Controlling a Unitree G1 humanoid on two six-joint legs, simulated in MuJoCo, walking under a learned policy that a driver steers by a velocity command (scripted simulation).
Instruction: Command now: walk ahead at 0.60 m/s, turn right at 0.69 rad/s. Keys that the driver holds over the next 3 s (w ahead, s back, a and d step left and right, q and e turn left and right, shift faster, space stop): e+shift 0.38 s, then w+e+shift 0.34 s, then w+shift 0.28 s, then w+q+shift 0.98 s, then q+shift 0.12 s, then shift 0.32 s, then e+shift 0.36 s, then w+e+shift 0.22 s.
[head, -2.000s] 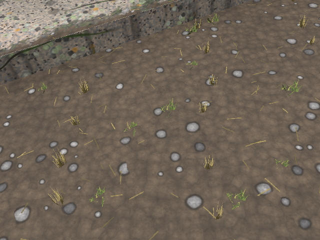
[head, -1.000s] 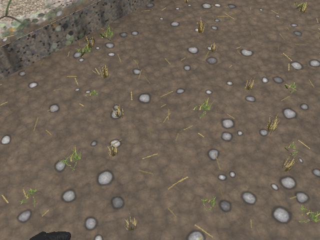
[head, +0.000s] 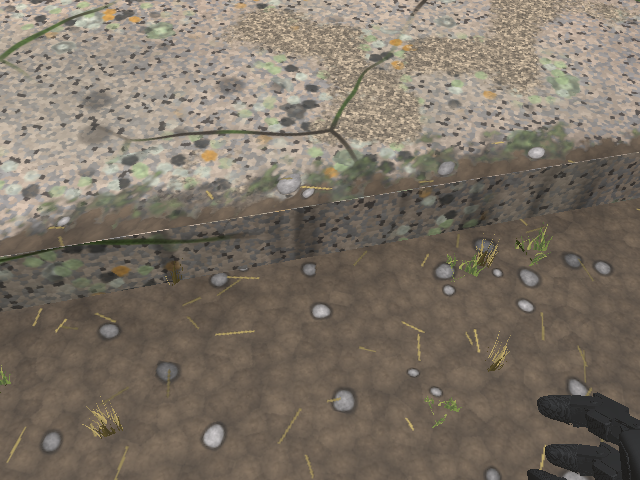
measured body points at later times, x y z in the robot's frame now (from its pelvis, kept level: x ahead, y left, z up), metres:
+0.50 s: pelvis +0.24 -0.03 +0.02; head +0.28 -0.07 +0.47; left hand +0.49 +0.17 -0.06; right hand +0.31 -0.36 -0.08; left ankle +0.31 +0.14 -0.64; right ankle +0.30 -0.11 -0.71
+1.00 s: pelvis +0.50 -0.09 +0.03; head +0.51 -0.08 +0.48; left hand +0.80 -0.06 -0.06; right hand +0.30 -0.28 -0.08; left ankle +0.55 +0.02 -0.71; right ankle +0.42 -0.24 -0.61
